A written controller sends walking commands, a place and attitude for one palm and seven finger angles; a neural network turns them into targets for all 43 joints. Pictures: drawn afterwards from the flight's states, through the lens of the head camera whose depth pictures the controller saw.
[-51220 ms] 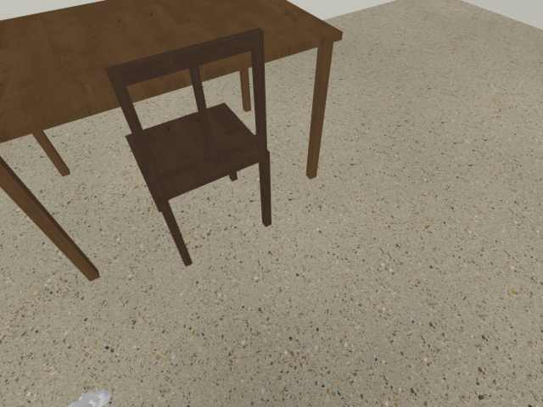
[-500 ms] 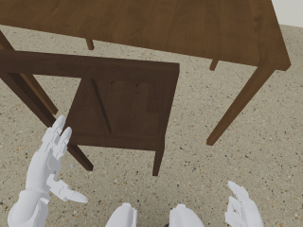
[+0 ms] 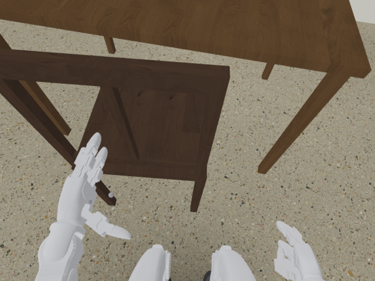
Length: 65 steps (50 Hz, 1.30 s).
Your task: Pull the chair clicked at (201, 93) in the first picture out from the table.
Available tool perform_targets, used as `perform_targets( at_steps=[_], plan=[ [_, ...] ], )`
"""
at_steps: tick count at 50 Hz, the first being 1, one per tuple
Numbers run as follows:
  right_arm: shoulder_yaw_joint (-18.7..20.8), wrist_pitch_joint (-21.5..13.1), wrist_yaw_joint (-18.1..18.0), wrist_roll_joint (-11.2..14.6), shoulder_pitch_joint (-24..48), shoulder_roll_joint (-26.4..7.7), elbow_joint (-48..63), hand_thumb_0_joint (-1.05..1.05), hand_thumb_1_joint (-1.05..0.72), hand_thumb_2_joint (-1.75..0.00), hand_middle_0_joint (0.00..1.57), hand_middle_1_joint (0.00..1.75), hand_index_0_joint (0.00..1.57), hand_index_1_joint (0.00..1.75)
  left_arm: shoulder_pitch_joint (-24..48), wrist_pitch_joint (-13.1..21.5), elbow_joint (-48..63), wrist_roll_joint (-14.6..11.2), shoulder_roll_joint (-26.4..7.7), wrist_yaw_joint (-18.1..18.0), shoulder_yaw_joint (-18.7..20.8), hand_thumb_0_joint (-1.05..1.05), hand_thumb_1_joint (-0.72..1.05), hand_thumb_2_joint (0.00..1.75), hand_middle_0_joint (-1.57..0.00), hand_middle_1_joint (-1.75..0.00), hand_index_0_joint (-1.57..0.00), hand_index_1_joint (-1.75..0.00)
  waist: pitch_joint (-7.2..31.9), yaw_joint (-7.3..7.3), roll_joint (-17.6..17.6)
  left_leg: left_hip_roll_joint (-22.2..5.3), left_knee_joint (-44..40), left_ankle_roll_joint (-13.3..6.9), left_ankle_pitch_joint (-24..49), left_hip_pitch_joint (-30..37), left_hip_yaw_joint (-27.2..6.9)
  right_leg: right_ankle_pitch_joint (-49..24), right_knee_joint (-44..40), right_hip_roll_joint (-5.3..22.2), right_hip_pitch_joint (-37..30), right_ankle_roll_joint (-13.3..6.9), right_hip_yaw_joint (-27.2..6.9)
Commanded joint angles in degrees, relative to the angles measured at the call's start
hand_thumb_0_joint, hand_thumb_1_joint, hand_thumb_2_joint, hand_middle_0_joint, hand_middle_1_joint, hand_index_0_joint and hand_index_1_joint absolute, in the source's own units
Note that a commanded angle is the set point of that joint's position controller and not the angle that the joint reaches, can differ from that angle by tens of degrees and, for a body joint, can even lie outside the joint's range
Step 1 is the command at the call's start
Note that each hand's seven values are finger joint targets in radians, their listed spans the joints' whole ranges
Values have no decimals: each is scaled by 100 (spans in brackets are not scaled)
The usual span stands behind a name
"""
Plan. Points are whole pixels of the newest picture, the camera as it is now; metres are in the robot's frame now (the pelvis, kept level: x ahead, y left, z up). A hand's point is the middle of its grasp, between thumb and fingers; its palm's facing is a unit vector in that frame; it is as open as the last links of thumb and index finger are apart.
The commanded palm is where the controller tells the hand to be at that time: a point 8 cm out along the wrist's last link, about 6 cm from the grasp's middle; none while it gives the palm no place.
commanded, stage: aim the fingers beside a spindle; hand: left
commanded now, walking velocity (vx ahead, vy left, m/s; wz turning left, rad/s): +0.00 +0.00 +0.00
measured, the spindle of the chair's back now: (124, 129) +0.43 +0.17 +0.02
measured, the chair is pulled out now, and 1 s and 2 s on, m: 0.16 0.16 0.16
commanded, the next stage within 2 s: push the fingers through the gap in 0.94 s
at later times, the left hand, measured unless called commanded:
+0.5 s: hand (120, 193) +0.29 +0.15 +0.01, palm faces -0.03 -1.00 -0.05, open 16.9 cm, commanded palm +0.27 +0.21 +0.02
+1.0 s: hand (118, 193) +0.28 +0.15 +0.01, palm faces -0.04 -1.00 -0.04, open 16.9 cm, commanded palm +0.26 +0.21 +0.02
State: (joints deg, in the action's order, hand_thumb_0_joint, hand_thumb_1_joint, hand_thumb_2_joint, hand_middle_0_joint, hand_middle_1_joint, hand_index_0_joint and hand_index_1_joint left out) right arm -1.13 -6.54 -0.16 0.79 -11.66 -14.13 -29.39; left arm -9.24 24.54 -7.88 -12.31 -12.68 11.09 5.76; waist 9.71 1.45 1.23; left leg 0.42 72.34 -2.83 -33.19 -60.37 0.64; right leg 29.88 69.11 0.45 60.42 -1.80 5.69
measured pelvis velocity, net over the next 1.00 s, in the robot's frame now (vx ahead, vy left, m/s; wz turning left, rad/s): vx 0.00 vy -0.01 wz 0.00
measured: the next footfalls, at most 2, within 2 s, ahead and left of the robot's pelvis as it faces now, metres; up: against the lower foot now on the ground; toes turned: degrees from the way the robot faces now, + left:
none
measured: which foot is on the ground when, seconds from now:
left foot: down 0.00-1.00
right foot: down 0.00-1.00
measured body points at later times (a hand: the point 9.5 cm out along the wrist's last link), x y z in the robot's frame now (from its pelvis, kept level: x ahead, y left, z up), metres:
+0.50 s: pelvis +0.00 -0.01 -0.01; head +0.11 +0.00 +0.43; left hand +0.28 +0.20 +0.02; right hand +0.17 -0.25 -0.11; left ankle +0.01 +0.09 -0.63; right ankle +0.03 -0.11 -0.63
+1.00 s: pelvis +0.00 -0.01 -0.01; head +0.11 +0.00 +0.43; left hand +0.28 +0.21 +0.02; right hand +0.18 -0.25 -0.10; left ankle +0.01 +0.09 -0.63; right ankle +0.03 -0.11 -0.63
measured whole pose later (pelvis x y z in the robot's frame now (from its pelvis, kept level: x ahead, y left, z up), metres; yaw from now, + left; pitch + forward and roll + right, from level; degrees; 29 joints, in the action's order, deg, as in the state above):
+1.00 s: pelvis +0.00 -0.01 -0.01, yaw +0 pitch +22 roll -2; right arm -0.8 -4.3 -0.1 0.9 -10.8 -14.4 -29.4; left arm -7.6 25.6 -9.5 -11.8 -13.1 9.9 5.8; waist 10.1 1.8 1.2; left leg 0.0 74.8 -2.0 -34.0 -63.2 0.1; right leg 30.8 71.7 0.0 63.4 -2.7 6.2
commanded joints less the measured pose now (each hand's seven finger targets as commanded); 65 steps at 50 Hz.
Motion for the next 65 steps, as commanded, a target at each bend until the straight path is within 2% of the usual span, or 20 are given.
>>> perform_targets(
  at_steps=[1, 2, 3, 4, 7, 11, 15, 19, 23, 25, 29, 37, 42, 43, 46, 47, 50, 58, 62, 65],
  plan=[
    [409, -181, -59, 23, 38, -827, 792, 0, -90, -90, 20, 30, 20, 30, 459, 423, 1243, -45, -592, -99, 305, 0, -50, 30, -6, -8, -6, -8, 1920, 3, 183, -62, -1069, 193, 1981, 1179, -441, -1351, -705, -58, -1282, -14, -281],
    [406, -163, -46, 25, 40, -811, 816, 0, -90, -90, 20, 30, 20, 30, 330, 423, 1264, -50, -579, -121, 310, 0, -50, 30, -6, -8, -6, -8, 1968, -29, 191, -61, -1074, 200, 2024, 1193, -429, -1388, -694, -61, -1331, -19, -280],
    [394, -152, -37, 23, 72, -803, 827, 0, -90, -90, 20, 30, 20, 30, 413, 426, 1305, -50, -523, -132, 220, 0, -50, 30, -6, -8, -6, -8, 1926, 18, 235, -54, -1046, 191, 1969, 1166, -419, -1361, -709, -58, -1276, -13, -288],
    [395, -127, -48, 19, 23, -822, 783, 0, -90, -90, 20, 30, 20, 30, 438, 417, 1174, -19, -627, -159, 313, 0, -50, 30, -6, -8, -6, -8, 1838, 60, 63, -66, -1037, 187, 1955, 1074, -456, -1340, -685, -75, -1261, -19, -267],
    [402, -96, -45, 16, 50, -823, 762, 0, -90, -90, 20, 30, 20, 30, 627, 484, 1141, 10, -582, -191, 273, 0, -50, 30, -6, -8, -6, -8, 1793, 75, 90, -59, -975, 185, 1778, 971, -444, -1234, -657, -69, -1159, -14, -296],
    [404, -85, -28, 8, 68, -813, 774, 0, -90, -90, 20, 30, 20, 30, 666, 532, 1206, 42, -396, -193, 29, 0, -50, 30, -6, -8, -6, -8, 1931, 91, 226, -72, -930, 193, 1911, 1113, -472, -1275, -586, -66, -1041, -23, -284],
    [410, -48, -11, 8, 69, -816, 791, 0, -90, -90, 20, 30, 20, 30, 601, 505, 1142, 80, -348, -239, -51, 0, -50, 30, -6, -8, -6, -8, 1938, 93, 113, -60, -875, 177, 1873, 990, -451, -1298, -567, -57, -1065, -16, -305],
    [401, 21, -25, -8, 97, -828, 773, 0, -90, -90, 20, 30, 20, 30, 763, 515, 1014, 112, -692, -362, 325, 0, -50, 30, -6, -8, -6, -8, 1898, 37, 29, -24, -813, 147, 1601, 676, -397, -1156, -574, -66, -1161, -17, -382],
    [396, 42, -20, 16, 118, -770, 826, 0, -90, -90, 20, 30, 20, 30, 648, 569, 1242, 51, -622, -343, 317, 0, -50, 30, -6, -8, -6, -8, 2146, -39, 209, -6, -842, 147, 1760, 845, -334, -1355, -604, -52, -1384, -17, -430],
    [385, 63, -22, 20, 81, -778, 789, 0, -90, -90, 20, 30, 20, 30, 557, 510, 1059, 23, -621, -292, 333, 0, -50, 30, -6, -8, -6, -8, 2068, 16, 18, -16, -838, 130, 1792, 744, -341, -1433, -631, -69, -1469, -5, -432],
    [390, 36, -46, 52, 89, -799, 759, 0, -90, -90, 20, 30, 20, 30, 562, 475, 974, -45, -595, -129, 262, 0, -50, 30, -6, -8, -6, -8, 1903, 110, -25, -17, -795, 104, 1608, 612, -311, -1318, -741, -54, -1450, 16, -485],
    [395, -34, -66, 44, 85, -802, 745, 0, -90, -90, 20, 30, 20, 30, 582, 569, 1047, -72, -666, -124, 345, 0, -50, 30, -6, -8, -6, -8, 1779, 105, 12, -15, -782, 111, 1559, 590, -312, -1236, -728, -52, -1349, 15, -472],
    [395, -51, -53, 30, 102, -798, 744, 0, -90, -90, 20, 30, 20, 30, 607, 614, 1114, -20, -643, -175, 303, 0, -50, 30, -6, -8, -6, -8, 1898, 49, 242, -17, -823, 130, 1616, 763, -334, -1204, -678, -54, -1269, -8, -439],
    [389, -48, -48, 35, 102, -797, 753, 0, -90, -90, 20, 30, 20, 30, 642, 580, 1068, -28, -564, -165, 210, 0, -50, 30, -6, -8, -6, -8, 1840, 114, 120, -14, -812, 116, 1543, 716, -337, -1157, -711, -53, -1248, 11, -439],
    [390, -27, -56, 38, 84, -825, 741, 0, -90, -90, 20, 30, 20, 30, 653, 520, 961, -45, -743, -143, 416, 0, -50, 30, -6, -8, -6, -8, 1906, 68, 18, -11, -800, 107, 1517, 581, -322, -1172, -717, -56, -1403, 13, -485],
    [389, -26, -59, 43, 111, -818, 753, 0, -90, -90, 20, 30, 20, 30, 720, 520, 1014, -30, -699, -129, 345, 0, -50, 30, -6, -8, -6, -8, 1929, 60, 141, -7, -809, 112, 1567, 636, -325, -1217, -695, -52, -1378, 3, -480],
    [386, -13, -54, 45, 89, -804, 787, 0, -90, -90, 20, 30, 20, 30, 519, 476, 1007, -80, -700, -131, 423, 0, -50, 30, -6, -8, -6, -8, 2005, 26, 61, -11, -840, 108, 1704, 698, -317, -1359, -697, -61, -1484, 8, -449],
    [383, -51, -86, 38, 60, -840, 618, 0, -90, -90, 20, 30, 20, 30, 1244, 545, 787, -70, -670, -68, 326, 0, -50, 30, -6, -8, -6, -8, 1809, 190, 139, -30, -780, 118, 1559, 673, -359, -1165, -705, -64, -1172, 11, -440],
    [392, -62, -87, 33, 13, -864, 594, 0, -90, -90, 20, 30, 20, 30, 1368, 508, 786, -57, -674, -44, 306, 0, -50, 30, -6, -8, -6, -8, 2115, 126, 302, -52, -843, 146, 1875, 990, -421, -1354, -627, -55, -1160, -12, -372],
    [394, -21, -67, 29, -17, -867, 590, 0, -90, -90, 20, 30, 20, 30, 1343, 401, 708, -60, -703, -92, 348, 0, -50, 30, -6, -8, -6, -8, 2192, 131, 190, -57, -847, 149, 2061, 1024, -403, -1550, -633, -48, -1254, 6, -366]
  ],
)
